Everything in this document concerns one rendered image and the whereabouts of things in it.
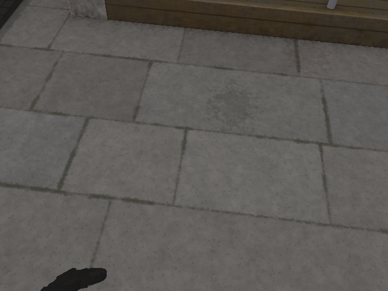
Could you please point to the left robot hand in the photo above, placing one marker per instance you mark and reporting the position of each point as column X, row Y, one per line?
column 73, row 280

